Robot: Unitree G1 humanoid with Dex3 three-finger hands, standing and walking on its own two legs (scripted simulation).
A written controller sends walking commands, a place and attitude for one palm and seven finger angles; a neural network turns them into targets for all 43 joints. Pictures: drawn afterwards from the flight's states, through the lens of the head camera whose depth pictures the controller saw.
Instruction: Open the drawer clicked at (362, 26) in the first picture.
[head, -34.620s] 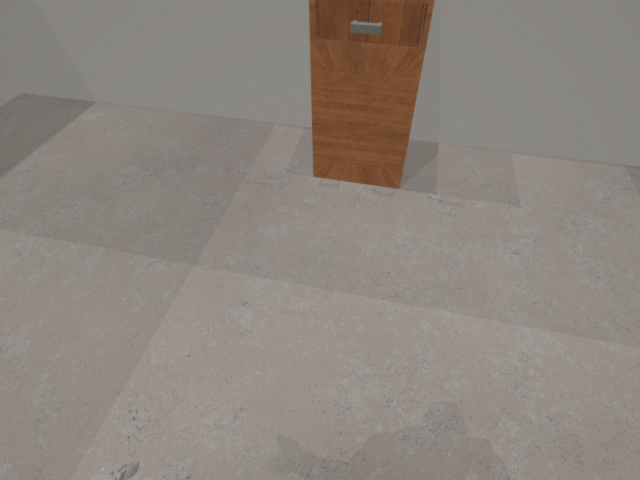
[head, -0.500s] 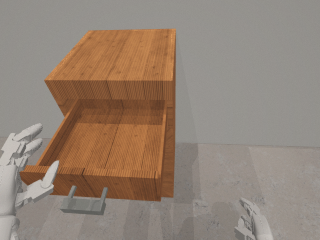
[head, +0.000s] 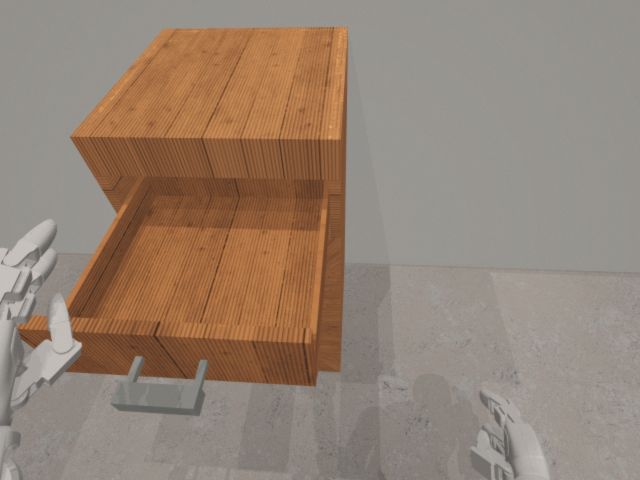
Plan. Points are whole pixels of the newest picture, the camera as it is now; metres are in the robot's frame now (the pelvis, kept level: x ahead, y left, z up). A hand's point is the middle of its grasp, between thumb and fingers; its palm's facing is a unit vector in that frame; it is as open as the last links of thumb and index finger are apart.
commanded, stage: step back with the hand held close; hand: left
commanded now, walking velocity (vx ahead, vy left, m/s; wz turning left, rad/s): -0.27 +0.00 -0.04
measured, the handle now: (164, 381) +0.24 +0.24 -0.03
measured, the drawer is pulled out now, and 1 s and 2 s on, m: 0.30 0.30 0.30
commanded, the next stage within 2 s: stop stepping back and stand still in 1.00 s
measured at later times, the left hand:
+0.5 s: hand (13, 423) +0.14 +0.26 +0.15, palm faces +0.32 -0.82 -0.47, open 7.4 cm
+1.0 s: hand out of the picture +0.06 +0.22 +0.16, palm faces +0.21 -0.85 -0.48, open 7.4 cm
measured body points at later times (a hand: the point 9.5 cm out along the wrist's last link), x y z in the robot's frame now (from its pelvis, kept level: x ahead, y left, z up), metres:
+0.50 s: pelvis -0.06 +0.03 -0.01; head -0.04 +0.04 +0.44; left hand +0.11 +0.30 +0.18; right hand +0.14 -0.19 -0.08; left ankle +0.00 +0.12 -0.74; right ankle -0.03 -0.07 -0.74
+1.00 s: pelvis -0.17 +0.01 -0.01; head -0.12 +0.01 +0.43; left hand +0.04 +0.26 +0.18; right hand +0.02 -0.21 -0.09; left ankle -0.05 +0.13 -0.74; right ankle -0.22 -0.10 -0.74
